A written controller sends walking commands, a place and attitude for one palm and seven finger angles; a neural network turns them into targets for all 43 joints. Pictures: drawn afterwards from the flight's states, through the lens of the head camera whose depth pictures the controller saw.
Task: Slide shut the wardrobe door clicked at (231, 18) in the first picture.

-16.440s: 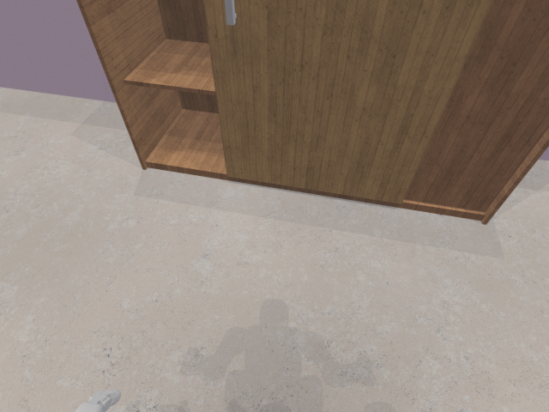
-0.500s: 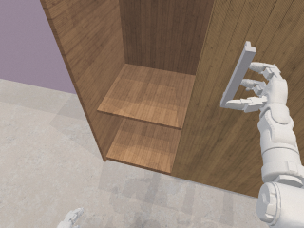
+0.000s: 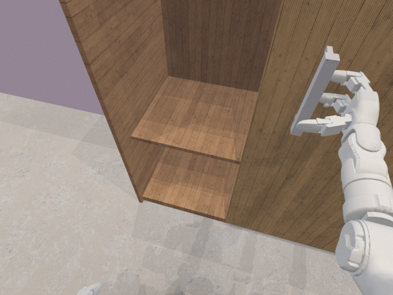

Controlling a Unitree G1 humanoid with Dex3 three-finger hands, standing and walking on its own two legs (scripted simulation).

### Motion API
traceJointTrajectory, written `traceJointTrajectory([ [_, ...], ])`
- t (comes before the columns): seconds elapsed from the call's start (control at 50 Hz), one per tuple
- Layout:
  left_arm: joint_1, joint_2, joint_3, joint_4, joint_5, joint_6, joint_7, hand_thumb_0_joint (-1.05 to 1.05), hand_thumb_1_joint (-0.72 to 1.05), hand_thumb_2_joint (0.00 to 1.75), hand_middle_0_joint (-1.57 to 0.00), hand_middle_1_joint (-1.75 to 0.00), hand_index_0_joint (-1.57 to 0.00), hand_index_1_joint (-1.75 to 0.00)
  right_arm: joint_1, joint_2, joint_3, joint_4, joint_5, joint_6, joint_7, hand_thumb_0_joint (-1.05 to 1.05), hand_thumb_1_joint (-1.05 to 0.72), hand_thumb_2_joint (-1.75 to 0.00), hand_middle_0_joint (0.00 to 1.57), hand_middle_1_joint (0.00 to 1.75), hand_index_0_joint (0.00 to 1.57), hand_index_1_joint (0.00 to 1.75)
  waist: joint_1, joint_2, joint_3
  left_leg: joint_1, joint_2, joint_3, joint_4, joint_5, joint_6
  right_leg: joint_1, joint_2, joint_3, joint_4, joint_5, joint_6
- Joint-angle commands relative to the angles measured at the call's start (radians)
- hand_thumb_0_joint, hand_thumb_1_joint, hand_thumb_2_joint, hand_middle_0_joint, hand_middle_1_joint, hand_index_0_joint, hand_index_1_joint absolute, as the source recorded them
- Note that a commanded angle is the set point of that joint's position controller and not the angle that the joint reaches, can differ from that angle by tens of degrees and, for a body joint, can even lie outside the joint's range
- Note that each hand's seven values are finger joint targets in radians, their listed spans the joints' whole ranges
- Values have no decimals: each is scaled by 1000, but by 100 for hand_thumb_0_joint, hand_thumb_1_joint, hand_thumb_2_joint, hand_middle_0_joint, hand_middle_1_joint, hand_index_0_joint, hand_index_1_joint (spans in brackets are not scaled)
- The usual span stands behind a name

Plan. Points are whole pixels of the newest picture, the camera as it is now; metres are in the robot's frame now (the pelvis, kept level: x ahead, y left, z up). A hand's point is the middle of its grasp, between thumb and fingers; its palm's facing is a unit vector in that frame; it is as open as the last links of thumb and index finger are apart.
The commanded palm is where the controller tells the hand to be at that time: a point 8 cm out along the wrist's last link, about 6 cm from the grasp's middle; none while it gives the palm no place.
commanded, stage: slide the fingers in behind the handle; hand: right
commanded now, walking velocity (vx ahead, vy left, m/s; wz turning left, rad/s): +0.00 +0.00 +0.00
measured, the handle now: (310, 94) +0.52 -0.18 +0.15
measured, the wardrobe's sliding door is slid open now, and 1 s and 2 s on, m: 0.47 0.46 0.46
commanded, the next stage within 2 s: grip the handle and tug to test in 1.68 s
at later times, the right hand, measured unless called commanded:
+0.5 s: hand (315, 106) +0.46 -0.17 +0.17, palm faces +0.17 +0.99 -0.01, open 14.0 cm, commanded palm +0.43 -0.21 +0.15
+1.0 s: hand (305, 106) +0.46 -0.15 +0.16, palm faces +0.19 +0.98 -0.01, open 14.2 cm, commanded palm +0.43 -0.19 +0.15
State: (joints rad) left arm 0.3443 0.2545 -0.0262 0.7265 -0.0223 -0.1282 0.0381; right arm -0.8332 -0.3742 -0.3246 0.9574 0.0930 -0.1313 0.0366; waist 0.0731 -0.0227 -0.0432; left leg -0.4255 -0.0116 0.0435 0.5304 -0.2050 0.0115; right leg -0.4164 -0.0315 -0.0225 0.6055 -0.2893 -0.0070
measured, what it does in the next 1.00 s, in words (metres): stands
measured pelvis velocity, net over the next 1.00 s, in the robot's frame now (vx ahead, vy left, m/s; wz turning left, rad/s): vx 0.01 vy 0.01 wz -0.01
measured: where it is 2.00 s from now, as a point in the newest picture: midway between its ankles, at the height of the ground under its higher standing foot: outside the picture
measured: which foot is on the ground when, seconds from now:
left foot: down 0.00-1.00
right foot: down 0.00-1.00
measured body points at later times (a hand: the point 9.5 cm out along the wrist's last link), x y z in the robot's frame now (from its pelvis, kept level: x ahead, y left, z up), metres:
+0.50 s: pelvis +0.00 +0.00 +0.00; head +0.03 +0.00 +0.45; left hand +0.09 +0.25 -0.11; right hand +0.44 -0.22 +0.17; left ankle +0.04 +0.12 -0.73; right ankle +0.01 -0.11 -0.73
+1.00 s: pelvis +0.01 +0.01 +0.00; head +0.03 +0.02 +0.45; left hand +0.10 +0.26 -0.11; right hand +0.44 -0.21 +0.17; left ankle +0.04 +0.12 -0.73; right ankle +0.01 -0.11 -0.73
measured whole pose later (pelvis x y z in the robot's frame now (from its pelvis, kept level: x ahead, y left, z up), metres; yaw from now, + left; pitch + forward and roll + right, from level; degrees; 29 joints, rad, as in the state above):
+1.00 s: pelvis +0.01 +0.01 +0.00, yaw +0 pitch +4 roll +1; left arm 0.31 0.25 -0.02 0.73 -0.02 -0.11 0.04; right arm -0.77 -0.26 -0.24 0.84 0.10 -0.08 -0.07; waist 0.05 -0.04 -0.04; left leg -0.37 -0.02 0.05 0.50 -0.21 0.02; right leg -0.35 -0.03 -0.01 0.56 -0.28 0.00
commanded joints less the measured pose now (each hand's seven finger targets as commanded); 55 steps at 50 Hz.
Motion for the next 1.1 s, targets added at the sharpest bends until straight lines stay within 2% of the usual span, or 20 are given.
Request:
traceJointTrajectory([
  [0.0, 13, 149, 55, -102, -9, -44, 10, 0, 90, 90, -20, -30, -20, -30, -497, -182, 13, -232, 12, -67, -2, 0, 50, -30, 30, 120, 30, 120, 8, -28, -307, 131, -29, -21, -58, 126, 12, 116, 33, 41, -86, 138, -9],
  [0.04, 13, 157, 58, -104, -6, -41, 13, 0, 90, 90, -20, -30, -20, -30, -473, -243, -38, -252, 8, -71, -14, 0, 50, -30, 30, 120, 30, 120, -6, -3, -337, 153, -31, -20, -57, 125, 13, 120, 33, 43, -86, 145, -11],
  [0.2, -6, 146, 56, -105, -10, -50, 7, 0, 90, 90, -20, -30, -20, -30, -473, -119, 56, -304, 19, -63, -27, 0, 50, -30, 30, 120, 30, 120, 6, -34, -309, 118, -35, -7, -64, 107, 14, 161, 27, 53, -100, 141, -3],
  [0.24, -9, 152, 57, -100, -9, -46, 11, 0, 90, 90, -20, -30, -20, -30, -455, -173, 6, -295, 20, -52, -36, 0, 50, -30, 30, 120, 30, 120, -10, -11, -314, 143, -34, -14, -69, 110, 14, 144, 29, 48, -100, 141, -5],
  [0.3, -10, 143, 52, -99, -7, -43, 11, 0, 90, 90, -20, -30, -20, -30, -479, -150, 21, -297, 12, -41, -48, 0, 50, -30, 30, 120, 30, 120, -4, 5, -313, 156, -30, -10, -65, 133, 12, 136, 33, 45, -103, 157, -6],
  [0.36, -17, 136, 55, -105, -5, -45, 5, 0, 90, 90, -20, -30, -20, -30, -441, -113, 46, -337, 3, -50, -59, 0, 50, -30, 30, 120, 30, 120, -14, -41, -346, 160, -31, -9, -55, 184, 16, 180, 31, 42, -93, 225, 0],
  [0.38, -12, 137, 54, -102, -3, -43, 5, 0, 90, 90, -20, -30, -20, -30, -448, -132, 31, -335, 2, -52, -64, 0, 50, -30, 30, 120, 30, 120, -13, -23, -339, 165, -32, -7, -55, 191, 16, 174, 30, 45, -94, 228, 2],
  [0.42, -19, 132, 57, -107, -5, -43, 2, 0, 90, 90, -20, -30, -20, -30, -438, -80, 66, -359, 9, -52, -61, 0, 50, -30, 30, 120, 30, 120, -13, -19, -349, 171, -34, -5, -53, 211, 16, 190, 31, 42, -93, 250, 3],
  [0.44, -20, 136, 59, -106, -5, -41, 1, 0, 90, 90, -20, -30, -20, -30, -415, -90, 57, -348, 8, -46, -60, 0, 50, -30, 30, 120, 30, 120, -18, -13, -349, 180, -34, -9, -58, 220, 17, 187, 32, 39, -90, 256, 1],
  [0.5, -35, 132, 56, -106, -9, -34, 3, 0, 90, 90, -20, -30, -20, -30, -409, -57, 73, -323, 16, -20, -63, 0, 50, -30, 30, 120, 30, 120, -10, 26, -300, 175, -31, -7, -66, 189, 12, 154, 33, 35, -103, 206, -5],
  [0.54, -37, 135, 54, -100, -9, -27, 8, 0, 90, 90, -20, -30, -20, -30, -430, -74, 64, -303, 7, -7, -71, 0, 50, -30, 30, 120, 30, 120, -8, 45, -268, 169, -27, -10, -78, 158, 11, 135, 34, 34, -108, 172, -9],
  [0.6, -45, 131, 51, -103, -4, -23, 12, 0, 90, 90, -20, -30, -20, -30, -465, -121, 26, -325, 2, -10, -90, 0, 50, -30, 30, 120, 30, 120, -15, 20, -303, 191, -21, -24, -77, 157, 9, 136, 41, 26, -103, 160, -14],
  [0.66, -46, 119, 54, -110, -1, -26, 10, 0, 90, 90, -20, -30, -20, -30, -442, -103, 39, -385, -3, -41, -96, 0, 50, -30, 30, 120, 30, 120, -27, -15, -371, 224, -24, -24, -61, 229, 13, 177, 39, 24, -92, 230, -9],
  [0.7, -48, 117, 52, -110, -1, -30, 8, 0, 90, 90, -20, -30, -20, -30, -443, -54, 81, -388, -2, -51, -93, 0, 50, -30, 30, 120, 30, 120, -16, -10, -360, 212, -26, -18, -56, 239, 12, 183, 38, 24, -91, 240, -7],
  [0.74, -42, 123, 55, -100, -1, -28, 9, 0, 90, 90, -20, -30, -20, -30, -441, -50, 87, -355, -6, -45, -89, 0, 50, -30, 30, 120, 30, 120, -5, 30, -332, 202, -26, -19, -65, 231, 10, 173, 37, 25, -91, 225, -11],
  [0.78, -43, 129, 56, -99, -4, -24, 11, 0, 90, 90, -20, -30, -20, -30, -432, -95, 44, -337, 2, -27, -89, 0, 50, -30, 30, 120, 30, 120, -17, 32, -333, 215, -22, -24, -69, 211, 9, 151, 39, 24, -99, 197, -13],
  [0.86, -52, 119, 54, -104, -6, -22, 13, 0, 90, 90, -20, -30, -20, -30, -438, -32, 94, -350, 6, -12, -82, 0, 50, -30, 30, 120, 30, 120, -12, 8, -329, 217, -20, -24, -76, 234, 9, 163, 42, 20, -98, 218, -14],
  [0.88, -46, 122, 55, -96, -6, -20, 14, 0, 90, 90, -20, -30, -20, -30, -454, -59, 75, -348, 5, -14, -86, 0, 50, -30, 30, 120, 30, 120, -7, 12, -319, 211, -21, -23, -76, 225, 9, 162, 40, 21, -98, 210, -13],
  [1.02, -51, 120, 60, -102, -4, -30, 5, 0, 90, 90, -20, -30, -20, -30, -436, -5, 111, -395, 8, -35, -101, 0, 50, -30, 30, 120, 30, 120, -12, 22, -350, 215, -26, -18, -71, 231, 10, 188, 40, 23, -99, 224, -11],
  [1.08, -54, 120, 58, -96, -6, -30, 7, 0, 90, 90, -20, -30, -20, -30, -467, 8, 131, -378, 4, -32, -101, 0, 50, -30, 30, 120, 30, 120, -1, 13, -317, 196, -25, -19, -76, 209, 10, 179, 39, 25, -102, 204, -13],
])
